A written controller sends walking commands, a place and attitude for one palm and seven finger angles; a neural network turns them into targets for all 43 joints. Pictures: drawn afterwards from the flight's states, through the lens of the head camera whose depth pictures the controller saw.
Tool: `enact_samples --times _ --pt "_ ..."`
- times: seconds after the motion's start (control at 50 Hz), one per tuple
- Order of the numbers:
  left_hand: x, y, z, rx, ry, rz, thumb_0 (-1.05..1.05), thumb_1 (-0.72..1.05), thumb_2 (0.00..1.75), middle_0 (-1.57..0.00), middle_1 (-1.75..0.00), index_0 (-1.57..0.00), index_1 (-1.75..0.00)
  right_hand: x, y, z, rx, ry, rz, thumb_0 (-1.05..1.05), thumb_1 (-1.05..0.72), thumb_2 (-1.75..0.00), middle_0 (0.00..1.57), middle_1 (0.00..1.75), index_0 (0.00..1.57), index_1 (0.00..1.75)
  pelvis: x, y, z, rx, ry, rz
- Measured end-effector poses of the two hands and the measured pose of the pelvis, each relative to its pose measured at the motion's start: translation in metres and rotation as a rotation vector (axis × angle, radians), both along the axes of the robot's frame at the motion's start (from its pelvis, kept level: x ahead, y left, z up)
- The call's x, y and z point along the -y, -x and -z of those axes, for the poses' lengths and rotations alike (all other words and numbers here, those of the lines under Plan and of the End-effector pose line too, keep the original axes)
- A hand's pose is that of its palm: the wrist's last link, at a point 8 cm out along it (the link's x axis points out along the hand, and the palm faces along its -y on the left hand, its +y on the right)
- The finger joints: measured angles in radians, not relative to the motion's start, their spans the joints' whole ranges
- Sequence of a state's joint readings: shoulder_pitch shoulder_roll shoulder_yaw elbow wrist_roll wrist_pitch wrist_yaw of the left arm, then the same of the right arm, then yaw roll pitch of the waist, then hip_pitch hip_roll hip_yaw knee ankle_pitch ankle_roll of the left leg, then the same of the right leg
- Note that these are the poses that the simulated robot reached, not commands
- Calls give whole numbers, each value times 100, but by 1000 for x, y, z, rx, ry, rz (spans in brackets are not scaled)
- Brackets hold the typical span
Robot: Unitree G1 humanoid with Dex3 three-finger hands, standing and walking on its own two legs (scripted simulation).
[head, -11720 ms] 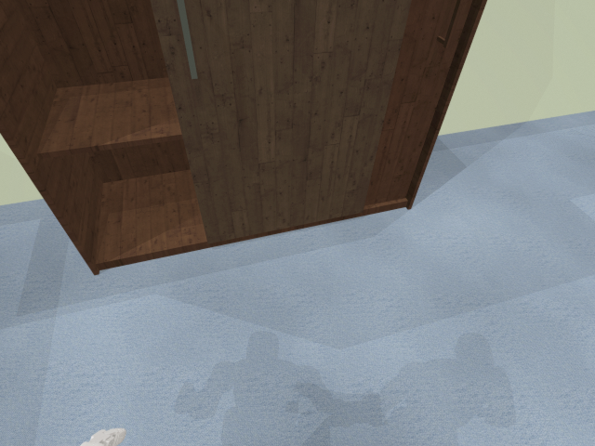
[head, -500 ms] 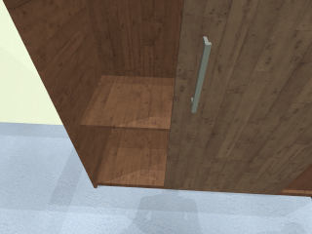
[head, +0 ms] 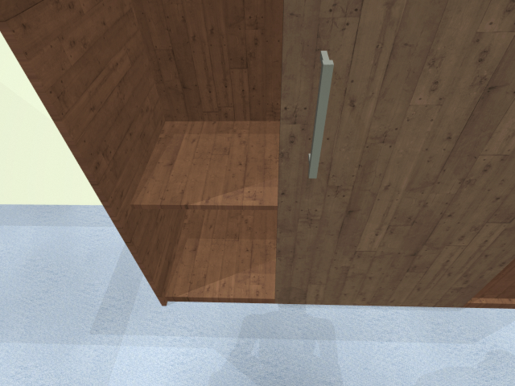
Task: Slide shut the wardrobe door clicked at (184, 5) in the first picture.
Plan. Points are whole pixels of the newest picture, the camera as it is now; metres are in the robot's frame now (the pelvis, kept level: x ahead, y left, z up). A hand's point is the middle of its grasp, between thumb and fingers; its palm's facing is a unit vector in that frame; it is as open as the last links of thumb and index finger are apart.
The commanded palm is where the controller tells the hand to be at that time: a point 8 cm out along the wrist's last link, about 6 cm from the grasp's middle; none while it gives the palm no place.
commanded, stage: look again from close up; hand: right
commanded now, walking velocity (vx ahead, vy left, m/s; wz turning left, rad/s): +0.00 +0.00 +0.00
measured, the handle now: (317, 121) +0.54 -0.09 +0.15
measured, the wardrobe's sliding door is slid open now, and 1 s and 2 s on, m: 0.45 0.45 0.45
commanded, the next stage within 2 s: none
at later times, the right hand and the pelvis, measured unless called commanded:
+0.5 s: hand out of the picture -0.03 -0.15 -0.18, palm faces +0.04 +0.99 -0.13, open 7.4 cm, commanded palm none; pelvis +0.01 +0.00 +0.00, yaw +0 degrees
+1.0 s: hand out of the picture -0.03 -0.14 -0.18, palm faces +0.04 +0.99 -0.13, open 7.4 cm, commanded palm none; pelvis +0.02 +0.00 +0.00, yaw +1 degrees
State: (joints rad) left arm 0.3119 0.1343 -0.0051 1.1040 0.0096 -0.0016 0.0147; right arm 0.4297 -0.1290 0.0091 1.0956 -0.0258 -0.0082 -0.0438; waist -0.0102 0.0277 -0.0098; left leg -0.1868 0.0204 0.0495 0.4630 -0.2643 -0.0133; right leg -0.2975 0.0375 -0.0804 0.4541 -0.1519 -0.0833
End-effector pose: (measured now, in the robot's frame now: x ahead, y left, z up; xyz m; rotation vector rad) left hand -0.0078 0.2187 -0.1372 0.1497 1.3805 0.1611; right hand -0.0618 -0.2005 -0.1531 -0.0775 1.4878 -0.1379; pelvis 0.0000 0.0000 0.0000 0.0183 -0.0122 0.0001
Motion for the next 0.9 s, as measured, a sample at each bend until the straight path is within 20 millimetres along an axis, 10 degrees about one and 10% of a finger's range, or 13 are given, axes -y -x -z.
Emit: enact_samples --times 0.9 --pt "10 -4 2 -36 27 -26 1 92 90 -20 -30 -20 -30 -5 -29 -5 17 -2 -7 0 -91 -90 19 30 19 30 1 -18 -3 -13 11 -9"
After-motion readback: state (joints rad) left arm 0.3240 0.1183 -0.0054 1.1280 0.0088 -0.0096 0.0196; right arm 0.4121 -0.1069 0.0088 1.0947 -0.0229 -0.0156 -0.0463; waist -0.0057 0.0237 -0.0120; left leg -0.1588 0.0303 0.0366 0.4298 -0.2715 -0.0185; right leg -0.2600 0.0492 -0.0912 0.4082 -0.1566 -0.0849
